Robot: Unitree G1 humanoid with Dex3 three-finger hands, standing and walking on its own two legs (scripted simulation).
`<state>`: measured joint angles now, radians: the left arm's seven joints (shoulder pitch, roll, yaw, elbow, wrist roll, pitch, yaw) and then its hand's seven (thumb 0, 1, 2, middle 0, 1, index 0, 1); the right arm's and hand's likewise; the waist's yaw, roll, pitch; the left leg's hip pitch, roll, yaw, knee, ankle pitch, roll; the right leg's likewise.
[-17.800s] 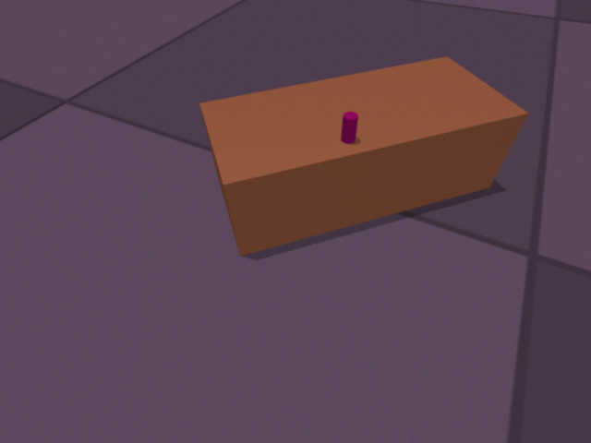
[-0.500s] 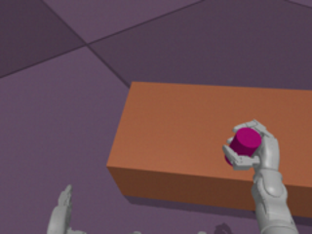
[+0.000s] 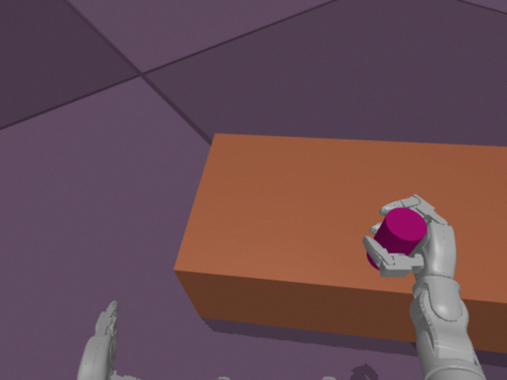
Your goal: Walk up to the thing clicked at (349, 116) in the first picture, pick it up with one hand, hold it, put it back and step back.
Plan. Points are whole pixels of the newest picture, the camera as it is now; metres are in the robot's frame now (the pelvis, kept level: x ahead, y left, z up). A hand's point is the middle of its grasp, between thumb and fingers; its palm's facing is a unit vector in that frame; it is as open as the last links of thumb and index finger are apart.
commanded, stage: hold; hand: right
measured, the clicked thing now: (393, 241) +0.33 -0.17 +0.04
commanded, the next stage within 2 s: crouch in 0.52 s
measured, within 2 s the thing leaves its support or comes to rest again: neither
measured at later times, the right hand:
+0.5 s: hand (394, 237) +0.33 -0.17 +0.05, palm faces +0.17 +0.99 +0.00, open 8.1 cm
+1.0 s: hand (386, 246) +0.36 -0.18 -0.02, palm faces +0.21 +0.98 +0.00, open 8.0 cm
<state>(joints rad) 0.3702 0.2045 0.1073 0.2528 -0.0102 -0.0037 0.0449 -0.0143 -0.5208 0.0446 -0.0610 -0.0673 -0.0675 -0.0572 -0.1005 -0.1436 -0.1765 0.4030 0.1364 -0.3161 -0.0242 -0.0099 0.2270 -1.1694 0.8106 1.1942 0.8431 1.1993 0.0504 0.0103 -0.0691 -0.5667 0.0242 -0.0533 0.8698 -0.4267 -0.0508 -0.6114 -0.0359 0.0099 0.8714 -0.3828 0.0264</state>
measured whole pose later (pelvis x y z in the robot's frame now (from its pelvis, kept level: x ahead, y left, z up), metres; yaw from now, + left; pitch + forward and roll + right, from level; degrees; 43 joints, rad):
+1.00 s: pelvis -0.01 +0.00 -0.02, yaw +0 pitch +12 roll +1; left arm 0.34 0.20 0.10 0.18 0.02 -0.04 0.03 -0.01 -0.51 0.04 -0.05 -0.06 -0.06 -0.05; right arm -0.26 -0.21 -0.28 0.67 0.12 -0.44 0.00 -0.01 0.23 -1.18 0.82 1.18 0.85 1.18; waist 0.10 0.04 -0.06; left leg -0.76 0.01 -0.05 1.00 -0.46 -0.05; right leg -0.80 -0.04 0.02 1.00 -0.41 0.03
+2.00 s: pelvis -0.02 +0.00 -0.10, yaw +2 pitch +26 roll +5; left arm 0.42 0.25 0.08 -0.20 0.10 0.00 -0.05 -0.01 -0.50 0.04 -0.06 -0.06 -0.07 -0.05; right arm -0.58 -0.44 -0.55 1.06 0.01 -0.60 0.03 -0.01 0.21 -1.18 0.81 1.20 0.84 1.20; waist 0.27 0.02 -0.15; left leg -1.23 -0.03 0.01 1.35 -0.58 -0.05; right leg -1.33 -0.07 0.11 1.41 -0.55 0.04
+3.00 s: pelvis -0.04 +0.00 -0.17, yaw +5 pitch +31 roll +8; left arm 0.47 0.32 0.15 -0.45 0.09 -0.05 -0.08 -0.01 -0.54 0.06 -0.06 -0.05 -0.06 -0.06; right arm -0.63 -0.59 -0.66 1.08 -0.02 -0.60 0.08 -0.01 0.22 -1.19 0.81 1.20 0.84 1.20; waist 0.38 0.05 -0.15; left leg -1.53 -0.06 0.03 1.59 -0.62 -0.05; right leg -1.63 -0.08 0.15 1.67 -0.60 0.05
